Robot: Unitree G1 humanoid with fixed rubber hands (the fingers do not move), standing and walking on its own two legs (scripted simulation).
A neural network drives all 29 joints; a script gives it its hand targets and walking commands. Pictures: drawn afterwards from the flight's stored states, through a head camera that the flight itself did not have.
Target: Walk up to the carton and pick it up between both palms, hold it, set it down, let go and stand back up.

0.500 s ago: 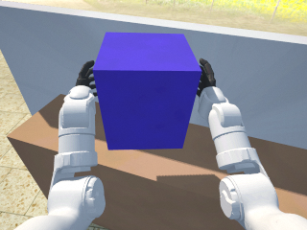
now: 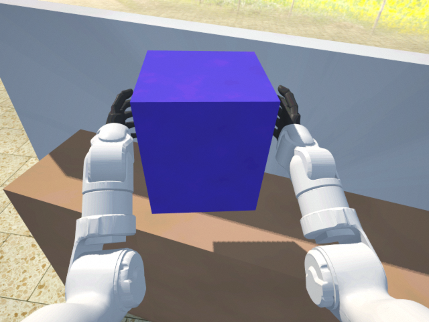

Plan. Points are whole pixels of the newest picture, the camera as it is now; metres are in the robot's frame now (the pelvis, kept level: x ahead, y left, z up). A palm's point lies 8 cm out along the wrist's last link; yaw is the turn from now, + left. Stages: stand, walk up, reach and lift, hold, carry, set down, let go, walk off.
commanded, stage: hold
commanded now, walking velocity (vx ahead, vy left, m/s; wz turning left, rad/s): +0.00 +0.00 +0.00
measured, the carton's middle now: (203, 132) +0.41 -0.02 +0.18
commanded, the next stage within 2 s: none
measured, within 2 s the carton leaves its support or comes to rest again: neither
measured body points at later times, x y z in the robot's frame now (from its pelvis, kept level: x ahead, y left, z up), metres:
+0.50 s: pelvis +0.01 +0.00 +0.00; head -0.06 +0.03 +0.44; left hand +0.39 +0.15 +0.22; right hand +0.37 -0.16 +0.24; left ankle +0.03 +0.12 -0.75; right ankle +0.04 -0.13 -0.75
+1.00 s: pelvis -0.01 +0.00 +0.00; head -0.06 +0.02 +0.45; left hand +0.39 +0.13 +0.21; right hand +0.37 -0.17 +0.22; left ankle +0.03 +0.12 -0.75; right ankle +0.04 -0.13 -0.75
